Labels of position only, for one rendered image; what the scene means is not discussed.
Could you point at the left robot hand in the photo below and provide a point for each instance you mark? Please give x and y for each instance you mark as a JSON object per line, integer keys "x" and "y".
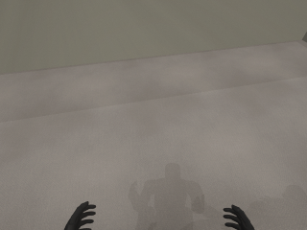
{"x": 75, "y": 222}

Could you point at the right robot hand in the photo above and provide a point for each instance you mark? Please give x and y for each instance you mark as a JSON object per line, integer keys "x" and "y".
{"x": 241, "y": 219}

